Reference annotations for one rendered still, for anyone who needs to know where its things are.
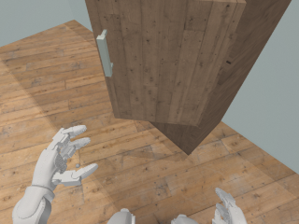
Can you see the left robot thigh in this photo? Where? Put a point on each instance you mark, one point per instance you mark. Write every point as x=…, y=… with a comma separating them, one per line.
x=122, y=217

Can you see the robot left forearm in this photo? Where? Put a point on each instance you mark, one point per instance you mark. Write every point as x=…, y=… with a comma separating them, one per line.
x=34, y=207

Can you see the cupboard door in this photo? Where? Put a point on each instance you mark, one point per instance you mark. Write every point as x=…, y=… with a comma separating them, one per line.
x=166, y=54

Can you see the handle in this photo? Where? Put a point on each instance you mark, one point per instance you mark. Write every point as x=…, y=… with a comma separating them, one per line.
x=102, y=45

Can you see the right robot hand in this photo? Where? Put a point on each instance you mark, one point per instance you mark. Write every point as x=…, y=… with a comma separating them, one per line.
x=234, y=215

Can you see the left robot hand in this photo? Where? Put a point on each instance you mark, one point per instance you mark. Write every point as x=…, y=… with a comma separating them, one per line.
x=51, y=160

